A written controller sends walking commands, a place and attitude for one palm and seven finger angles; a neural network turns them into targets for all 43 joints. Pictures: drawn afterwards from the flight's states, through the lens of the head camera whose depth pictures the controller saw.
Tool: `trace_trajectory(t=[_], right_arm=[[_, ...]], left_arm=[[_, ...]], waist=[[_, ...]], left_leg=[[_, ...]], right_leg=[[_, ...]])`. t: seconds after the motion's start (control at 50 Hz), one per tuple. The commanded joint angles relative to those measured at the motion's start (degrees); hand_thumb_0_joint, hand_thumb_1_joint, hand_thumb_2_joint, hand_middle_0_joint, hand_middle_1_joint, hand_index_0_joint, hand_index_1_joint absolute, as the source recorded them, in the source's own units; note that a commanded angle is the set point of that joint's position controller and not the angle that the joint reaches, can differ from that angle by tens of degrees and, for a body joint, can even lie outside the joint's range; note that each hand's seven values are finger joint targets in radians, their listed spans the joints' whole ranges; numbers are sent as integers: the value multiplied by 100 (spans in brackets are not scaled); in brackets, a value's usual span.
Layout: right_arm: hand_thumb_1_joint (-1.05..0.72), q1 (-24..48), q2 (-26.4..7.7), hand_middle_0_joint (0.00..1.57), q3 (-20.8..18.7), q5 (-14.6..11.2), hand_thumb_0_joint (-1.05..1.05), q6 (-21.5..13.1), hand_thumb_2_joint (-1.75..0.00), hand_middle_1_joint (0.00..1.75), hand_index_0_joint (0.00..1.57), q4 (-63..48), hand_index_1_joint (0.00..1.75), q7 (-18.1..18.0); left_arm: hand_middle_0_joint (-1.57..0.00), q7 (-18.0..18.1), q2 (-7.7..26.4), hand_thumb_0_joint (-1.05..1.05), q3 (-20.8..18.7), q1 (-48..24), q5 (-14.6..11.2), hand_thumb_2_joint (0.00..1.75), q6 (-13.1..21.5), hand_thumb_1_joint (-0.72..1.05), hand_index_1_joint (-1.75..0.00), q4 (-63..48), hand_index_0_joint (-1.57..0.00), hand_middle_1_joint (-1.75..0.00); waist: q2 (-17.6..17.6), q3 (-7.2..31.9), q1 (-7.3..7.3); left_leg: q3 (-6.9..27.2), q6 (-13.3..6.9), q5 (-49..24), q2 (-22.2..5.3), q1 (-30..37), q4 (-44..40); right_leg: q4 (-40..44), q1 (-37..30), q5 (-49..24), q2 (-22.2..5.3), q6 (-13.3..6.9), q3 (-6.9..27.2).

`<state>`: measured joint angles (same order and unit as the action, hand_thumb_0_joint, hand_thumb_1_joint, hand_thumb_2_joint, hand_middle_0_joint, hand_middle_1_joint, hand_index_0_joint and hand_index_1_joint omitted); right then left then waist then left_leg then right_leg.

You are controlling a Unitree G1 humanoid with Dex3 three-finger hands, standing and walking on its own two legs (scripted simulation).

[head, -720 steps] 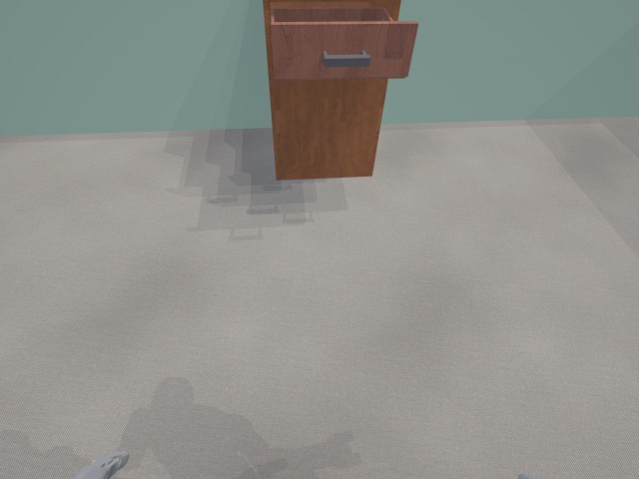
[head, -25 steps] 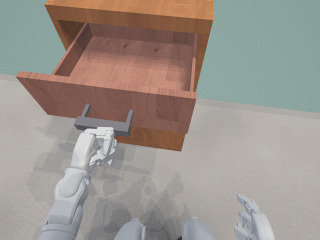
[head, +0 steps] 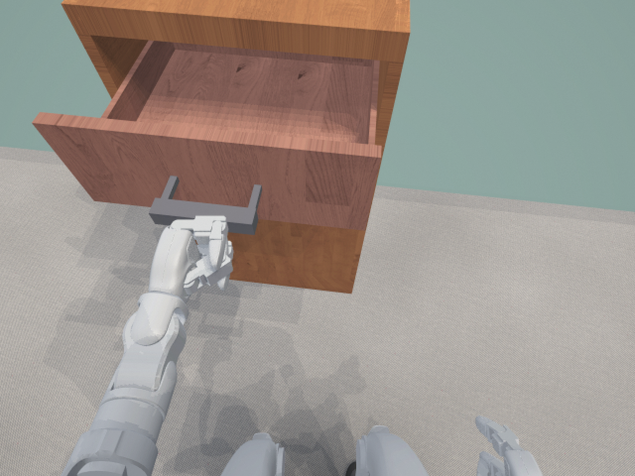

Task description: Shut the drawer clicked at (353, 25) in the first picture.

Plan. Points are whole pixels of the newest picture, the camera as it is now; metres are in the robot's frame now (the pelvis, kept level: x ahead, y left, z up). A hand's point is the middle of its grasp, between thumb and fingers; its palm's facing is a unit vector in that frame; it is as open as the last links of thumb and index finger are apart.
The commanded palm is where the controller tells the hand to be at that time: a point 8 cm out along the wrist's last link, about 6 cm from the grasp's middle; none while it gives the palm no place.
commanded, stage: push the drawer shut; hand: left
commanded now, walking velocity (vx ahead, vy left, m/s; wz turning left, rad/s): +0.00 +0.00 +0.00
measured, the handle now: (209, 202) +0.45 +0.15 +0.04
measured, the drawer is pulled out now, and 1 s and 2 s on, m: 0.18 0.06 0.00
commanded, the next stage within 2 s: pull the fist back off the drawer in 1.74 s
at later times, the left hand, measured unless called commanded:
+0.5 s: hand (240, 221) +0.43 +0.11 +0.04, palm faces -0.12 -0.99 -0.06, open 3.3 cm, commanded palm +0.42 +0.16 +0.05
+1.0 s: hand (245, 181) +0.49 +0.10 +0.04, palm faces -0.13 -0.99 -0.04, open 3.3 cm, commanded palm +0.48 +0.15 +0.05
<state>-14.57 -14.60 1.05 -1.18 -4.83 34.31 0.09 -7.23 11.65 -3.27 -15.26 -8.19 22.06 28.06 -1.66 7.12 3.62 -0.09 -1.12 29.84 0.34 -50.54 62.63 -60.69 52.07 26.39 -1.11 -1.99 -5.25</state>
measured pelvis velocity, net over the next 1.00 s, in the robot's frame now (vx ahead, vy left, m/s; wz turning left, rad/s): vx -0.01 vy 0.00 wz -0.04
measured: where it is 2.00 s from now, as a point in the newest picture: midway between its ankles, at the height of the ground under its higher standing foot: outside the picture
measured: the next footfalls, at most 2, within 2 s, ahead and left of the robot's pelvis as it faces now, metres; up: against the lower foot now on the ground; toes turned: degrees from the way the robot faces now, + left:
none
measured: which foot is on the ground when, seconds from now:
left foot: down 0.00-1.00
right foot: down 0.00-1.00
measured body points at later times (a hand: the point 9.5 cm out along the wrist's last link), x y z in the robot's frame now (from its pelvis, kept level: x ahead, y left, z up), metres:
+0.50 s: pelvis -0.01 +0.00 +0.00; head +0.10 -0.01 +0.43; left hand +0.43 +0.16 +0.04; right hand +0.07 -0.26 -0.13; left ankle +0.00 +0.11 -0.66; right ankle +0.03 -0.10 -0.66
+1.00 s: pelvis -0.01 +0.00 -0.01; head +0.13 +0.00 +0.42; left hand +0.50 +0.16 +0.05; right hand +0.00 -0.26 -0.13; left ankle +0.00 +0.11 -0.66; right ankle +0.03 -0.10 -0.66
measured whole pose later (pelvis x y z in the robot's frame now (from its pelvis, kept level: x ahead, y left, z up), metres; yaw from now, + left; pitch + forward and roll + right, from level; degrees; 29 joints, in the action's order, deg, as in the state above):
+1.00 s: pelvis -0.01 +0.00 -0.01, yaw -2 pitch +23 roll -1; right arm -21.2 -15.0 1.5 1.2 -1.0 36.7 1.5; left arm -9.5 20.2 -16.8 -48.4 -4.2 27.6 63.8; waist -2.0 6.6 10.0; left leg -1.3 -1.4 29.6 -1.2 -58.6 64.9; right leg -61.9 60.5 24.8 0.4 -2.0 -4.0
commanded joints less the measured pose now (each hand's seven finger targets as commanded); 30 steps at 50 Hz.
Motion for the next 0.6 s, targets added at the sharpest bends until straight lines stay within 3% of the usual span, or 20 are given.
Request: trace_trajectory(t=[0.0, 0.04, 0.12, 0.2, 0.34, 0.38, 0.4, 0.44, 0.48, 0.5, 0.58], right_arm=[[-90, -225, -779, 20, -310, -19, 0, -189, -90, 30, 20, -625, 30, -66], [-90, -248, -772, 20, -317, -16, 0, -168, -90, 30, 20, -599, 30, -54], [-90, -337, -788, 20, -327, -9, 0, -133, -90, 30, 20, -530, 30, -40], [-90, -393, -804, 20, -302, -7, 0, -93, -90, 30, 20, -452, 30, -63], [-90, -548, -794, 20, -307, 10, 0, -45, -90, 30, 20, -332, 30, -47], [-90, -608, -818, 20, -317, 23, 0, -37, -90, 30, 20, -313, 30, -42], [-90, -646, -840, 20, -309, 29, 0, -15, -90, 30, 20, -273, 30, -46], [-90, -680, -825, 20, -306, 34, 0, -1, -90, 30, 20, -231, 30, -46], [-90, -769, -854, 20, -310, 56, 0, -1, -90, 30, 20, -254, 30, -47], [-90, -788, -842, 20, -299, 65, 0, 17, -90, 30, 20, -262, 30, -37], [-90, -930, -857, 20, -287, 87, 0, 47, -90, 30, 20, -188, 30, -37]], left_arm=[[-140, 57, 557, 0, -226, -2401, -58, 90, 478, 90, -160, -1103, -140, -160], [-140, 65, 513, 0, -192, -2631, -70, 90, 512, 90, -160, -1093, -140, -160], [-140, 83, 528, 0, -230, -2966, -62, 90, 553, 90, -160, -782, -140, -160], [-140, 87, 850, 0, -509, -3343, -14, 90, 624, 90, -160, -279, -140, -160], [-140, 34, 785, 0, -466, -4169, 17, 90, 744, 90, -160, 213, -140, -160], [-140, 45, 789, 0, -499, -4357, 2, 90, 749, 90, -160, 421, -140, -160], [-140, 52, 961, 0, -627, -4459, 37, 90, 753, 90, -160, 614, -140, -160], [-140, 62, 915, 0, -585, -4863, 37, 90, 803, 90, -160, 731, -140, -160], [-140, 71, 1187, 0, -825, -4926, 39, 90, 861, 90, -160, 807, -140, -160], [-140, 45, 1139, 0, -796, -4878, 73, 90, 864, 90, -160, 945, -140, -160], [-140, 18, 1386, 0, -1014, -5352, 85, 90, 904, 90, -160, 1481, -140, -160]], waist=[[-94, 2208, 254], [-175, 2286, 287], [29, 2264, 354], [189, 2140, 402], [-225, 2380, 484], [-76, 2396, 561], [-26, 2343, 548], [-32, 2350, 638], [-61, 2549, 556], [-184, 2622, 547], [96, 2413, 655]], left_leg=[[236, -12, -1698, -5, 974, -846], [236, 0, -1712, -10, 1041, -849], [246, -15, -1682, -15, 973, -841], [176, -54, -1290, 14, 635, -813], [208, -23, -1455, 10, 883, -784], [222, -49, -1444, 2, 874, -760], [225, -40, -1367, 2, 765, -765], [200, -62, -1223, 16, 694, -743], [195, -68, -1296, 21, 730, -738], [172, -59, -1359, 34, 749, -737], [141, -104, -1158, 35, 368, -676]], right_leg=[[747, -1391, -1488, 70, 52, 424], [751, -1370, -1496, 62, 56, 419], [761, -1355, -1507, 83, 69, 422], [851, -1432, -1241, 93, 88, 536], [760, -1189, -1335, 106, 61, 497], [756, -1118, -1304, 133, 72, 475], [758, -1130, -1249, 135, 72, 492], [801, -1098, -1139, 130, 85, 529], [757, -1205, -1202, 150, 71, 550], [748, -1222, -1275, 149, 66, 554], [780, -1261, -1175, 177, 86, 612]])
